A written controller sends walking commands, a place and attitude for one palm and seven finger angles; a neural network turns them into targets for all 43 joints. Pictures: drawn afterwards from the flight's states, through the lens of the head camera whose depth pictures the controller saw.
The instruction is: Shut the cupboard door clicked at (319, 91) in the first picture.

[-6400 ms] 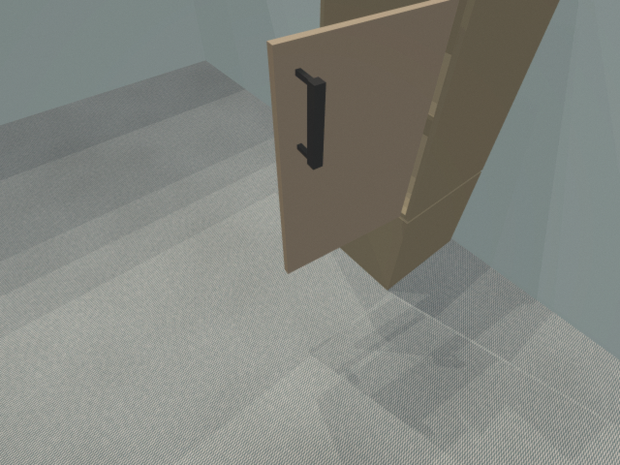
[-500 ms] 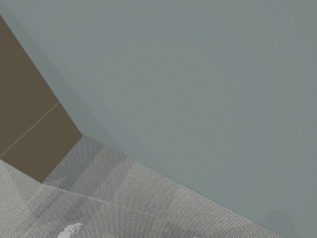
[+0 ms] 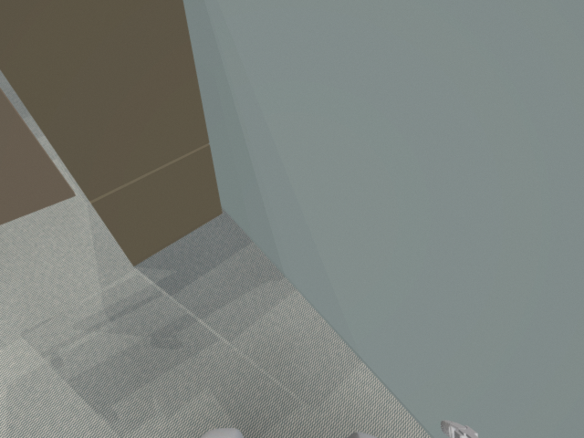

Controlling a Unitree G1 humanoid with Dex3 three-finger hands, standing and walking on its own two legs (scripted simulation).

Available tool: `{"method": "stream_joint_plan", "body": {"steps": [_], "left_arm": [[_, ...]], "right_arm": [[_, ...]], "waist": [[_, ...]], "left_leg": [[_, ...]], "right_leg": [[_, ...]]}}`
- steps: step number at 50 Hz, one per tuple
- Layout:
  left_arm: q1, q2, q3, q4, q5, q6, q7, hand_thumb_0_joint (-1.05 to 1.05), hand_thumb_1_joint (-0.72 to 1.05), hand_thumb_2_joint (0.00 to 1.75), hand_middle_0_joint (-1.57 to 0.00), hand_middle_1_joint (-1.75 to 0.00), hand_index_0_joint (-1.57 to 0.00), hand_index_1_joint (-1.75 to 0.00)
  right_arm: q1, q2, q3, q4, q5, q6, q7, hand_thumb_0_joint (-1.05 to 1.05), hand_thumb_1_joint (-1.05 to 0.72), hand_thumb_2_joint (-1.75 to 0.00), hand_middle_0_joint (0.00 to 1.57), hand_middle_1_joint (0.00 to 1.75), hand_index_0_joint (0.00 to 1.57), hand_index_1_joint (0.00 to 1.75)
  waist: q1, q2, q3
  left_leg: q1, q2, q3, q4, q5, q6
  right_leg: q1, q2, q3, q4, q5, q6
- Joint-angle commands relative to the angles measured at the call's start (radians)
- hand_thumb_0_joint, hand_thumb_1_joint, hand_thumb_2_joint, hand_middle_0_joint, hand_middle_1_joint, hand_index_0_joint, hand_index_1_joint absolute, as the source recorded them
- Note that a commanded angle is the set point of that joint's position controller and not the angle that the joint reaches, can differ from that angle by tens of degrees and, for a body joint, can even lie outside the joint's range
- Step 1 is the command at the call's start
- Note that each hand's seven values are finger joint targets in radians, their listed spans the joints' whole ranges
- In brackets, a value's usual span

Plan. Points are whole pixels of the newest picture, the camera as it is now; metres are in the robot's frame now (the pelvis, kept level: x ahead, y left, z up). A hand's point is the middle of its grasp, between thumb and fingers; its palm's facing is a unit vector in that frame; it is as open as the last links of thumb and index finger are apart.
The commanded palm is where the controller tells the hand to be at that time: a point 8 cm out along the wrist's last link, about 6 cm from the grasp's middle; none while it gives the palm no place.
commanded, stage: turn to face it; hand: left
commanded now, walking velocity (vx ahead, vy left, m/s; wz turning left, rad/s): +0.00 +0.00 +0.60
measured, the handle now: out of the picture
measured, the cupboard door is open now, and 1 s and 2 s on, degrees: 83 83 83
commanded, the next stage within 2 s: take the last steps up to it in 0.96 s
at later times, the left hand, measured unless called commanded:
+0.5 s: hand out of the picture +0.06 +0.16 -0.13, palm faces +0.29 -0.92 -0.28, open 7.4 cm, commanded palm none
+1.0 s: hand out of the picture -0.03 +0.19 -0.15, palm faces +0.55 -0.80 -0.24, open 7.4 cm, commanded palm none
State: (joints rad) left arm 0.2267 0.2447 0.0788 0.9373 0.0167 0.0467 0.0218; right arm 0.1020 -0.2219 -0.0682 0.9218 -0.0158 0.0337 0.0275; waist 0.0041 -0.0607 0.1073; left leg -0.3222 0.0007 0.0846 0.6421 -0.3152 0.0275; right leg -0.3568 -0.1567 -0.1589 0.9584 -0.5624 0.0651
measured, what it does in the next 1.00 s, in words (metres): steps on the spot, turning left: right foot, then left foot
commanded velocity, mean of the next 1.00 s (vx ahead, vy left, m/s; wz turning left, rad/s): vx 0.00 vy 0.00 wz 0.46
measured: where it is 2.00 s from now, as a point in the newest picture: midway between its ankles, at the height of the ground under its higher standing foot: outside the picture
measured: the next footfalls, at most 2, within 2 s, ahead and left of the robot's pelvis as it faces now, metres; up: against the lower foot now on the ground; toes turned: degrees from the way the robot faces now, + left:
right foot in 0.32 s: +0.08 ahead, -0.14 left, +0.00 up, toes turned +7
left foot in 0.74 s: +0.01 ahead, +0.09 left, +0.00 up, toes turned +33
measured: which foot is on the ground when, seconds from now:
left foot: down 0.00-0.32, up 0.34-0.72, down 0.74-1.00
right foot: up 0.00-0.30, down 0.32-0.74, up 0.76-1.00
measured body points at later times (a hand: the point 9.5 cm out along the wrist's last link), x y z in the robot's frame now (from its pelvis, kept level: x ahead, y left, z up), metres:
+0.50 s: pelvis +0.03 -0.05 +0.02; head +0.07 -0.07 +0.47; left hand +0.04 +0.20 -0.11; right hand +0.15 -0.28 -0.14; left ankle -0.05 +0.08 -0.62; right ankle +0.04 -0.14 -0.72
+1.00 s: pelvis +0.03 -0.02 +0.02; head +0.06 +0.01 +0.46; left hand -0.06 +0.23 -0.13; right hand +0.23 -0.17 -0.13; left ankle -0.03 +0.07 -0.72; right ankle +0.08 -0.16 -0.67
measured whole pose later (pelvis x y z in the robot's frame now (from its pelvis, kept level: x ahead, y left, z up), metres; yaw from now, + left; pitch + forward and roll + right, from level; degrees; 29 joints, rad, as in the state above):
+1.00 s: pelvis +0.03 -0.02 +0.02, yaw +30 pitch +1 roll +0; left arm 0.20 0.22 0.07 0.97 0.01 0.05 0.02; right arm 0.13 -0.19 -0.04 0.96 -0.02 0.02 -0.01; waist 0.02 -0.01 0.08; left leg -0.23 -0.01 0.05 0.48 -0.26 0.04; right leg -0.41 -0.09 -0.04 0.96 -0.44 0.08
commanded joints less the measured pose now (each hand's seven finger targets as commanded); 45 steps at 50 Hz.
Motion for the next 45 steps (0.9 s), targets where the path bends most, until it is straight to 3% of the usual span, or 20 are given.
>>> {"method": "stream_joint_plan", "body": {"steps": [1,3,5,11,14,15,16,17,18,20,22,30,32,35,36,37,38,39,41,45], "left_arm": [[-0.088,0.074,0.019,-0.112,0.005,-0.019,-0.009,0.00,0.90,0.90,-0.20,-0.30,-0.20,-0.30],[-0.054,0.070,0.017,-0.091,0.004,-0.016,-0.014,0.00,0.90,0.90,-0.20,-0.30,-0.20,-0.30],[-0.054,0.063,0.012,-0.092,0.001,-0.019,-0.013,0.00,0.90,0.90,-0.20,-0.30,-0.20,-0.30],[-0.053,0.049,0.005,-0.113,-0.005,-0.026,-0.008,0.00,0.90,0.90,-0.20,-0.30,-0.20,-0.30],[0.042,0.072,0.014,-0.091,-0.007,-0.045,-0.002,0.00,0.90,0.90,-0.20,-0.30,-0.20,-0.30],[0.080,0.142,0.028,-0.087,0.006,-0.059,0.006,0.00,0.90,0.90,-0.20,-0.30,-0.20,-0.30],[0.096,0.229,0.044,-0.086,0.017,-0.064,0.013,0.00,0.90,0.90,-0.20,-0.30,-0.20,-0.30],[0.087,0.223,0.031,-0.088,0.010,-0.060,0.015,0.00,0.90,0.90,-0.20,-0.30,-0.20,-0.30],[0.011,0.155,0.021,-0.099,0.009,-0.066,0.019,0.00,0.90,0.90,-0.20,-0.30,-0.20,-0.30],[-0.073,0.115,0.006,-0.123,0.003,-0.056,0.018,0.00,0.90,0.90,-0.20,-0.30,-0.20,-0.30],[-0.068,0.094,0.001,-0.125,0.004,-0.066,0.016,0.00,0.90,0.90,-0.20,-0.30,-0.20,-0.30],[0.084,0.141,0.026,-0.063,0.017,-0.064,0.013,0.00,0.90,0.90,-0.20,-0.30,-0.20,-0.30],[0.089,0.159,0.032,-0.056,0.017,-0.063,0.009,0.00,0.90,0.90,-0.20,-0.30,-0.20,-0.30],[0.049,0.156,0.032,-0.051,0.005,-0.061,0.002,0.00,0.90,0.90,-0.20,-0.30,-0.20,-0.30],[0.038,0.132,0.026,-0.065,-0.005,-0.059,-0.003,0.00,0.90,0.90,-0.20,-0.30,-0.20,-0.30],[0.013,0.056,0.006,-0.102,-0.013,-0.054,-0.010,0.00,0.90,0.90,-0.20,-0.30,-0.20,-0.30],[-0.045,0.054,-0.004,-0.120,-0.004,-0.035,0.002,0.00,0.90,0.90,-0.20,-0.30,-0.20,-0.30],[-0.047,0.065,-0.001,-0.113,0.001,-0.028,0.005,0.00,0.90,0.90,-0.20,-0.30,-0.20,-0.30],[-0.039,0.059,0.004,-0.065,0.000,-0.019,-0.002,0.00,0.90,0.90,-0.20,-0.30,-0.20,-0.30],[0.017,0.042,-0.001,-0.022,0.000,-0.016,-0.011,0.00,0.90,0.90,-0.20,-0.30,-0.20,-0.30]], "right_arm": [[0.082,-0.203,-0.043,-0.047,-0.011,-0.012,-0.042,0.00,-0.90,-0.90,0.20,0.30,0.20,0.30],[0.063,-0.190,-0.034,-0.053,-0.010,-0.019,-0.043,0.00,-0.90,-0.90,0.20,0.30,0.20,0.30],[0.081,-0.193,-0.037,-0.050,-0.010,-0.021,-0.042,0.00,-0.90,-0.90,0.20,0.30,0.20,0.30],[0.061,-0.201,-0.048,-0.056,-0.015,-0.008,-0.035,0.00,-0.90,-0.90,0.20,0.30,0.20,0.30],[0.016,-0.185,-0.051,-0.072,-0.002,-0.003,-0.033,0.00,-0.90,-0.90,0.20,0.30,0.20,0.30],[0.022,-0.135,-0.047,-0.081,0.009,-0.005,-0.026,0.00,-0.90,-0.90,0.20,0.30,0.20,0.30],[0.027,-0.075,-0.038,-0.104,0.011,-0.008,-0.023,0.00,-0.90,-0.90,0.20,0.30,0.20,0.30],[0.017,-0.125,-0.045,-0.098,0.004,0.000,-0.021,0.00,-0.90,-0.90,0.20,0.30,0.20,0.30],[0.040,-0.125,-0.048,-0.071,0.001,0.010,-0.016,0.00,-0.90,-0.90,0.20,0.30,0.20,0.30],[0.061,-0.101,-0.049,-0.041,0.000,0.028,-0.005,0.00,-0.90,-0.90,0.20,0.30,0.20,0.30],[0.059,-0.078,-0.034,-0.033,-0.001,0.029,0.003,0.00,-0.90,-0.90,0.20,0.30,0.20,0.30],[-0.044,-0.032,-0.007,-0.055,0.004,0.015,0.004,0.00,-0.90,-0.90,0.20,0.30,0.20,0.30],[-0.033,-0.036,-0.004,-0.054,0.007,0.008,0.002,0.00,-0.90,-0.90,0.20,0.30,0.20,0.30],[0.064,-0.067,-0.010,-0.030,0.002,-0.005,-0.003,0.00,-0.90,-0.90,0.20,0.30,0.20,0.30],[0.130,-0.131,-0.027,-0.013,-0.004,-0.015,-0.008,0.00,-0.90,-0.90,0.20,0.30,0.20,0.30],[0.193,-0.243,-0.054,-0.004,-0.012,-0.022,-0.018,0.00,-0.90,-0.90,0.20,0.30,0.20,0.30],[0.222,-0.271,-0.052,0.015,-0.004,-0.010,-0.030,0.00,-0.90,-0.90,0.20,0.30,0.20,0.30],[0.186,-0.236,-0.040,0.008,-0.007,-0.012,-0.036,0.00,-0.90,-0.90,0.20,0.30,0.20,0.30],[0.082,-0.179,-0.025,-0.021,-0.010,-0.018,-0.053,0.00,-0.90,-0.90,0.20,0.30,0.20,0.30],[0.078,-0.151,-0.009,-0.013,-0.006,-0.031,-0.058,0.00,-0.90,-0.90,0.20,0.30,0.20,0.30]], "waist": [[-0.049,0.270,-0.136],[-0.022,0.216,-0.118],[-0.025,0.164,-0.141],[-0.021,0.246,-0.151],[0.034,0.202,-0.170],[0.052,0.017,-0.203],[0.064,-0.274,-0.194],[0.061,-0.211,-0.178],[0.016,-0.187,-0.139],[-0.028,-0.138,-0.092],[-0.034,-0.123,-0.093],[0.048,-0.132,-0.118],[0.045,-0.146,-0.125],[-0.022,-0.113,-0.169],[-0.062,0.033,-0.232],[-0.098,0.353,-0.253],[-0.107,0.298,-0.258],[-0.085,0.246,-0.223],[-0.044,0.287,-0.159],[-0.011,0.173,-0.137]], "left_leg": [[0.164,0.280,-0.346,-0.304,0.409,0.142],[0.158,0.238,-0.305,-0.300,0.449,0.124],[0.179,0.226,-0.299,-0.284,0.482,0.128],[0.118,0.199,-0.355,-0.243,0.447,0.127],[-0.013,0.137,-0.356,-0.141,0.364,0.067],[-0.146,0.048,-0.275,-0.006,0.165,0.004],[-0.294,-0.097,-0.105,0.265,-0.268,-0.070],[-0.266,-0.042,-0.158,0.484,-0.326,-0.059],[-0.265,-0.003,-0.187,0.581,-0.237,-0.060],[-0.250,0.021,-0.140,0.647,-0.122,-0.082],[-0.248,0.027,-0.109,0.604,-0.067,-0.094],[-0.151,0.026,0.009,0.180,-0.149,-0.089],[-0.104,0.013,0.030,0.086,-0.139,-0.074],[0.129,-0.002,0.048,-0.164,0.079,-0.050],[0.301,0.087,-0.041,-0.232,0.294,-0.009],[0.434,0.362,-0.419,-0.256,0.707,0.136],[0.369,0.429,-0.415,-0.249,0.842,0.214],[0.317,0.394,-0.328,-0.260,0.713,0.211],[0.216,0.314,-0.289,-0.276,0.621,0.174],[0.227,0.254,-0.208,-0.280,0.679,0.144]], "right_leg": [[-0.220,0.020,0.155,0.221,0.093,0.024],[-0.196,0.040,0.148,0.176,0.141,0.029],[-0.163,0.059,0.141,0.095,0.139,0.032],[-0.007,0.122,0.111,-0.201,0.130,0.026],[0.234,0.125,0.104,-0.496,0.342,0.014],[0.385,-0.023,0.247,-0.622,0.384,-0.023],[0.428,-0.304,0.515,-0.665,0.557,-0.145],[0.297,-0.361,0.495,-0.656,0.595,-0.211],[0.233,-0.290,0.408,-0.663,0.539,-0.205],[0.177,-0.199,0.255,-0.645,0.547,-0.158],[0.197,-0.164,0.143,-0.630,0.637,-0.137],[0.341,-0.221,0.051,-0.534,0.876,-0.160],[0.343,-0.230,0.045,-0.499,0.928,-0.159],[0.233,-0.190,-0.024,-0.356,0.857,-0.088],[0.115,-0.144,-0.059,-0.206,0.711,-0.041],[-0.165,0.010,-0.055,0.018,0.032,0.026],[-0.170,0.026,0.086,0.113,-0.122,0.009],[-0.158,0.015,0.118,0.149,-0.075,-0.003],[-0.162,0.016,0.146,0.161,0.034,0.009],[-0.133,0.051,0.133,0.103,0.128,0.015]]}}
